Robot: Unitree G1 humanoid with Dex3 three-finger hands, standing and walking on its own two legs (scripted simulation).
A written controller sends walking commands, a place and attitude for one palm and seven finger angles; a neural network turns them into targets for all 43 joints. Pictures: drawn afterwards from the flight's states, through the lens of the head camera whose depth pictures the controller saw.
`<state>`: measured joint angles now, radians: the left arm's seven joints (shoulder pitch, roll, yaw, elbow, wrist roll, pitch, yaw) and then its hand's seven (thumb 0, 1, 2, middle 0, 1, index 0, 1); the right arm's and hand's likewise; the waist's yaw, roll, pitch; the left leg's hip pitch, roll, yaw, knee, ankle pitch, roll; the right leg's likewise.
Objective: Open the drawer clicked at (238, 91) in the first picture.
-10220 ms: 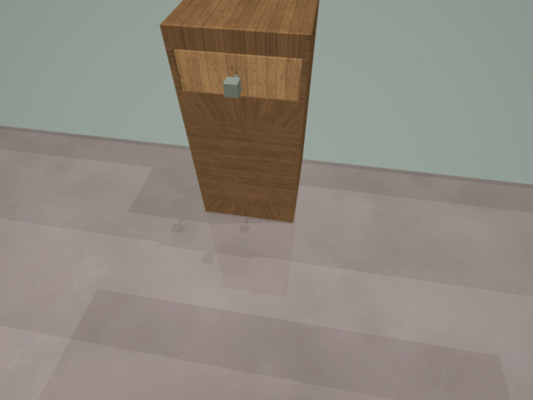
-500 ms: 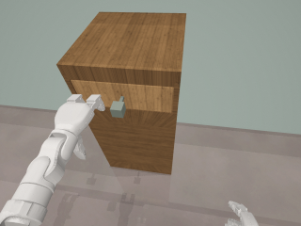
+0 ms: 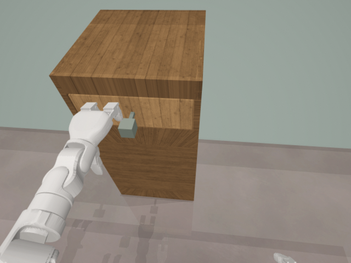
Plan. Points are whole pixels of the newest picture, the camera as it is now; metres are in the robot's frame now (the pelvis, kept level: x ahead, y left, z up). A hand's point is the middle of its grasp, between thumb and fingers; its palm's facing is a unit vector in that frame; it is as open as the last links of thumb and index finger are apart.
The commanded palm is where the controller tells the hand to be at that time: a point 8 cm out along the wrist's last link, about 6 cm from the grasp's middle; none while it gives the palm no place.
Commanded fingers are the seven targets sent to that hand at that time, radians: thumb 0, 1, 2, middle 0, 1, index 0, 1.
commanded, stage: move the hooked fingers above the handle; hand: left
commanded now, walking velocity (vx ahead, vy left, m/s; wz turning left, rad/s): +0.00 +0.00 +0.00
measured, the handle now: (129, 122) +0.51 +0.19 -0.03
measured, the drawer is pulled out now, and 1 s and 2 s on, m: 0.00 0.00 0.00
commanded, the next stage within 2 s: lower the fingers behind the handle in 1.32 s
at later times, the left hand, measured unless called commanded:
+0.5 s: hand (115, 125) +0.44 +0.19 +0.04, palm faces -0.03 -0.04 -1.00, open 13.8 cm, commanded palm +0.43 +0.21 +0.10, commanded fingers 0.00 -0.50 0.30 -0.30 -1.20 -0.30 -1.20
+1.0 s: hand (116, 120) +0.47 +0.20 +0.03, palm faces -0.03 -0.04 -1.00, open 13.8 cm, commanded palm +0.44 +0.21 +0.10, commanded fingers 0.00 -0.50 0.30 -0.30 -1.20 -0.30 -1.20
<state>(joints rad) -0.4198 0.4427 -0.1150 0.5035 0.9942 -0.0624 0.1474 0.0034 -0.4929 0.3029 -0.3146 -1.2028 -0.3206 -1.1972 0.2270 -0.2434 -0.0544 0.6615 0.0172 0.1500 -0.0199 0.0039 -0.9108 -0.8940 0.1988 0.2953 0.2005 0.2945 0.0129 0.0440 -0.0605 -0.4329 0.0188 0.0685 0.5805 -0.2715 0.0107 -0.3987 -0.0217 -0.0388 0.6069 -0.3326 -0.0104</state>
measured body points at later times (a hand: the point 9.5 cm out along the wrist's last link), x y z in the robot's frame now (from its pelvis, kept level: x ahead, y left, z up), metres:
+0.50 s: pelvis +0.00 +0.00 -0.01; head +0.06 -0.01 +0.44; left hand +0.44 +0.19 +0.10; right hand +0.06 -0.27 -0.14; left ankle +0.01 +0.12 -0.73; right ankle -0.02 -0.11 -0.73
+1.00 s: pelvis +0.00 +0.01 -0.01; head +0.07 +0.00 +0.43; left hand +0.46 +0.20 +0.09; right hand +0.02 -0.26 -0.15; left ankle +0.01 +0.12 -0.73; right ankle -0.02 -0.11 -0.73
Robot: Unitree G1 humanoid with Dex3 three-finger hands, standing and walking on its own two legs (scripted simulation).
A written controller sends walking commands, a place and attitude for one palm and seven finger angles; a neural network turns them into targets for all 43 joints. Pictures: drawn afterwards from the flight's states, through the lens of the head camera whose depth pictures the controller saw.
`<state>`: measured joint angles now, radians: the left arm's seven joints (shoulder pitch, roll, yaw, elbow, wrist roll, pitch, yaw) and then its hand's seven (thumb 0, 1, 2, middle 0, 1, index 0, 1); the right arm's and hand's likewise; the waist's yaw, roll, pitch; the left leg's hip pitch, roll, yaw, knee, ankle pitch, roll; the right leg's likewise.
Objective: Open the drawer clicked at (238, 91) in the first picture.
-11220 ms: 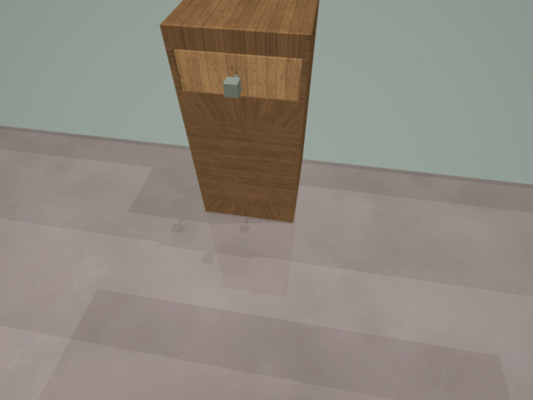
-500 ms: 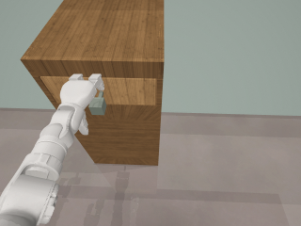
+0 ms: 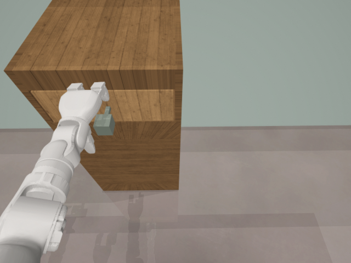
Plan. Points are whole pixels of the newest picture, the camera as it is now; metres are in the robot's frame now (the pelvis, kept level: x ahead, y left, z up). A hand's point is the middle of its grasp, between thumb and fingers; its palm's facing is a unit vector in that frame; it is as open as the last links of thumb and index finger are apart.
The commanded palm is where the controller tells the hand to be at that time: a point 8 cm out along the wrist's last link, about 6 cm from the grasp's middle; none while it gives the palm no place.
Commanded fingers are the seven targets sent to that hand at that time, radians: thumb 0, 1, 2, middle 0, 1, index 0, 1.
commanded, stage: move the hooked fingers above the handle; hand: left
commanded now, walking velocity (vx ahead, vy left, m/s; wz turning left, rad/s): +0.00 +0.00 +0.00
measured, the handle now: (106, 118) +0.50 +0.19 -0.02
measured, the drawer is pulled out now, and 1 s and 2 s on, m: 0.00 0.00 0.00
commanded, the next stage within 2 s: lower the fingers behind the handle in 0.32 s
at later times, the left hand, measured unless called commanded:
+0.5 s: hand (89, 117) +0.46 +0.21 +0.04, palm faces -0.05 -0.03 -1.00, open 13.8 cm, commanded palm +0.44 +0.21 +0.10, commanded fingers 0.00 -0.50 0.30 -0.30 -1.20 -0.30 -1.20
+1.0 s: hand (93, 129) +0.45 +0.21 +0.01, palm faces -0.07 -0.03 -1.00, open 13.8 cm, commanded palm +0.43 +0.20 +0.07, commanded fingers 0.00 -0.50 0.30 -0.30 -1.20 -0.30 -1.20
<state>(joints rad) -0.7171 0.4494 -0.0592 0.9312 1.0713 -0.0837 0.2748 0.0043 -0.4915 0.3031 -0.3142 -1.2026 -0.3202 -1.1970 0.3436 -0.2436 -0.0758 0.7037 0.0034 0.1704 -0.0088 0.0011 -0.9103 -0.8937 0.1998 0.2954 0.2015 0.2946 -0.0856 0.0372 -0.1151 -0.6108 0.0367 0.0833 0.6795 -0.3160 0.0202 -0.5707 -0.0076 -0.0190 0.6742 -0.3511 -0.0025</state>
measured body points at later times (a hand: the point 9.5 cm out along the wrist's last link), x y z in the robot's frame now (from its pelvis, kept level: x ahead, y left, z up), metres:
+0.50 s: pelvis +0.00 +0.00 +0.00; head +0.08 -0.01 +0.44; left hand +0.46 +0.21 +0.10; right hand +0.05 -0.27 -0.13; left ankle +0.00 +0.11 -0.72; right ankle -0.02 -0.12 -0.72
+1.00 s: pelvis +0.00 -0.01 -0.01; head +0.07 -0.01 +0.44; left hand +0.44 +0.21 +0.07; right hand +0.03 -0.28 -0.14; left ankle +0.00 +0.11 -0.72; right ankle -0.02 -0.12 -0.72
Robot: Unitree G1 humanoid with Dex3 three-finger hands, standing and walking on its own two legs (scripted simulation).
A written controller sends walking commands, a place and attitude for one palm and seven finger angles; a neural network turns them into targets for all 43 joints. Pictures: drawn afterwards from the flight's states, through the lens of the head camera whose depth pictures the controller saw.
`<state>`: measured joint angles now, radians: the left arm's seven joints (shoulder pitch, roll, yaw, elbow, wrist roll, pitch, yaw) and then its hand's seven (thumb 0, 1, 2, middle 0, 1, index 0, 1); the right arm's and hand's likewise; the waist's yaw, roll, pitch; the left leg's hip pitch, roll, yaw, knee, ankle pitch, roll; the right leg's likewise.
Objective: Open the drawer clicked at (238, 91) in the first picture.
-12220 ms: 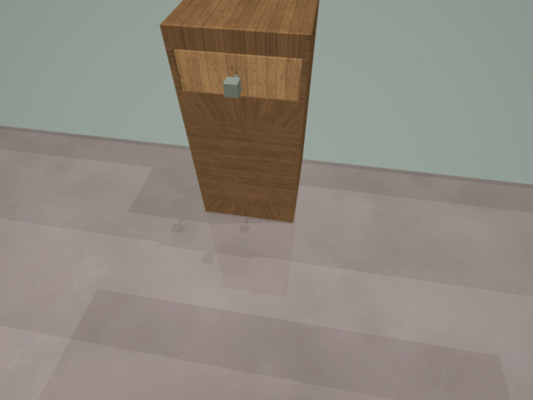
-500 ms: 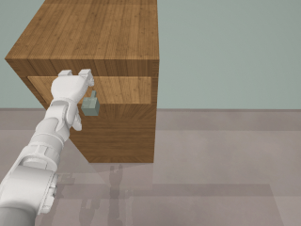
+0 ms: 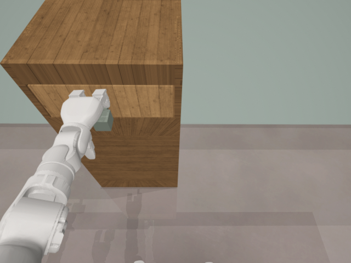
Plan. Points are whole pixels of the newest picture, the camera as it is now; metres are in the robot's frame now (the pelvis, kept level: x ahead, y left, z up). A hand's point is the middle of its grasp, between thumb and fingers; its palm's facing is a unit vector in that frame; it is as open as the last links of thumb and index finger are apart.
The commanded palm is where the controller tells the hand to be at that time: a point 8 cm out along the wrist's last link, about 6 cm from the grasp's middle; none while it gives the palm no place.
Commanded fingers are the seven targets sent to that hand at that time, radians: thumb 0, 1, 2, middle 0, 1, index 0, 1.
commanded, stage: lower the fingers behind the handle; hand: left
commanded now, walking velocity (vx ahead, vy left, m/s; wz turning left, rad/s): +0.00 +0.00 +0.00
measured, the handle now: (104, 114) +0.51 +0.19 -0.01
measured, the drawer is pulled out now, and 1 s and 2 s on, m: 0.00 0.00 0.00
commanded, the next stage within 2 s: close the thumb around the handle in 1.02 s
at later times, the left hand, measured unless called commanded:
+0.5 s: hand (98, 130) +0.46 +0.20 -0.01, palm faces -0.06 -0.03 -1.00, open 13.9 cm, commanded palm +0.44 +0.20 +0.04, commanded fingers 0.00 -0.50 0.30 -0.30 -1.20 -0.30 -1.20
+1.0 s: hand (98, 131) +0.46 +0.20 -0.02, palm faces -0.06 -0.04 -1.00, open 13.9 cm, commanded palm +0.44 +0.20 +0.03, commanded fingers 0.00 -0.50 0.30 -0.30 -1.20 -0.30 -1.20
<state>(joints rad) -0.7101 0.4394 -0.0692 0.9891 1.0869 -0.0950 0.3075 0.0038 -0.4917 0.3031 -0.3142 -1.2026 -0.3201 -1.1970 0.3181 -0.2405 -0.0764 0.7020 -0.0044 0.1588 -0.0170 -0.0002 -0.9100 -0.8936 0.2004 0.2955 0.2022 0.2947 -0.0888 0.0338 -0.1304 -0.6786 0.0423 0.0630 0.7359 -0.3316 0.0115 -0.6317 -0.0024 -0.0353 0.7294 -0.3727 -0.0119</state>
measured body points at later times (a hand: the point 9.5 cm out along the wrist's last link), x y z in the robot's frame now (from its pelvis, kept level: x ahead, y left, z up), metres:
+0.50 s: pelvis -0.01 +0.00 -0.02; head +0.09 +0.00 +0.42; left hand +0.45 +0.20 +0.04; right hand +0.00 -0.27 -0.15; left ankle +0.01 +0.11 -0.71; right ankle -0.02 -0.11 -0.71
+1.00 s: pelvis -0.01 +0.01 -0.02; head +0.09 +0.01 +0.42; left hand +0.46 +0.20 +0.03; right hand +0.01 -0.26 -0.15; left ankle +0.01 +0.11 -0.71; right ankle -0.02 -0.11 -0.71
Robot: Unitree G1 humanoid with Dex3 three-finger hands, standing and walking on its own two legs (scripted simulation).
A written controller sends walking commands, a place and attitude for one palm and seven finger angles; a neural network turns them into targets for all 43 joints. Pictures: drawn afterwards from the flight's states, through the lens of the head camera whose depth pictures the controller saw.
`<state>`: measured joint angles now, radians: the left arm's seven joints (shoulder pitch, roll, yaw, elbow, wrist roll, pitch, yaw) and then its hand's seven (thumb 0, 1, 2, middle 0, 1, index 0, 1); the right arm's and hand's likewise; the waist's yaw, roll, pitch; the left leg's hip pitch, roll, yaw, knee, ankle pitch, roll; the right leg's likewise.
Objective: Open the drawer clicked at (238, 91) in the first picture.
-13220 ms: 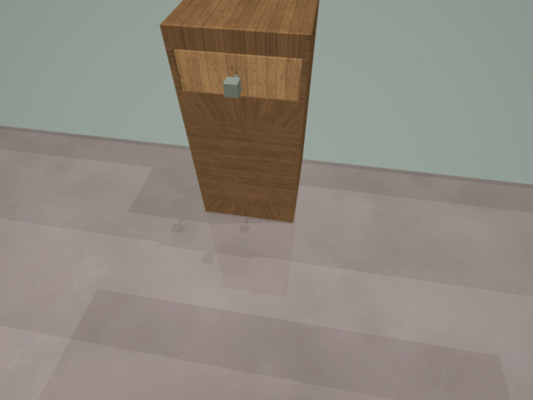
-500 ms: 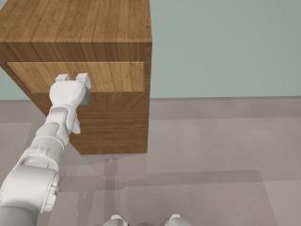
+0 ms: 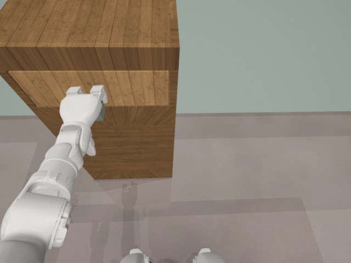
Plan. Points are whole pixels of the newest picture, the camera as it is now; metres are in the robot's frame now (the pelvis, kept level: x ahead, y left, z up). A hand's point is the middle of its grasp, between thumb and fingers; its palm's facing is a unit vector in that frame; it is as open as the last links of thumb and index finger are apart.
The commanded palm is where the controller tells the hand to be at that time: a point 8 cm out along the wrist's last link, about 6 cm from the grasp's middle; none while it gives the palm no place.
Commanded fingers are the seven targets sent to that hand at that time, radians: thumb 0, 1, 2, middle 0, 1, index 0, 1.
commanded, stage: lower the fingers behind the handle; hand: left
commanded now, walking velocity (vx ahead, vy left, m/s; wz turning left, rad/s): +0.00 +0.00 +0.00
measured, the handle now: (95, 102) +0.52 +0.19 +0.01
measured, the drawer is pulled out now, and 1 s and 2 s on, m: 0.00 0.00 0.03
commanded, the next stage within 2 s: close the thumb around the handle in 0.02 s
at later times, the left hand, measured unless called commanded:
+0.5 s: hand (89, 121) +0.46 +0.20 +0.00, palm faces -0.05 -0.04 -1.00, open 10.1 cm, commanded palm +0.44 +0.19 +0.05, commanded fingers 0.00 0.62 0.78 -0.38 -1.32 -0.38 -1.32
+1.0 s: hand (90, 124) +0.46 +0.20 +0.00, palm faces -0.04 -0.04 -1.00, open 8.2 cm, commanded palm +0.44 +0.20 +0.05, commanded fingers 0.00 0.90 0.90 -0.40 -1.35 -0.40 -1.35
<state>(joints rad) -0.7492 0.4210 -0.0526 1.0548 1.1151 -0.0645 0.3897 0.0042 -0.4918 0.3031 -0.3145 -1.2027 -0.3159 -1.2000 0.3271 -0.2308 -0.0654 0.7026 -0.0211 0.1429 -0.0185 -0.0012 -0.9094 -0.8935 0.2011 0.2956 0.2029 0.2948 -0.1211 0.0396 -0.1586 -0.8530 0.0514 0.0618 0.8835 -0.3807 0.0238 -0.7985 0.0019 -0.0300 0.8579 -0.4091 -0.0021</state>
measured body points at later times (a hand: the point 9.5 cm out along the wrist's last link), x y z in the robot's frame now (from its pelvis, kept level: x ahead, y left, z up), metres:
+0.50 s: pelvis +0.01 +0.00 +0.00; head +0.10 +0.00 +0.44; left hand +0.46 +0.20 +0.06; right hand +0.03 -0.27 -0.13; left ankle +0.02 +0.11 -0.69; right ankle -0.01 -0.12 -0.69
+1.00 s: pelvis +0.01 -0.01 +0.00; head +0.10 -0.01 +0.44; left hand +0.46 +0.20 +0.05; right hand +0.04 -0.28 -0.13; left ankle +0.02 +0.11 -0.69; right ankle -0.01 -0.12 -0.69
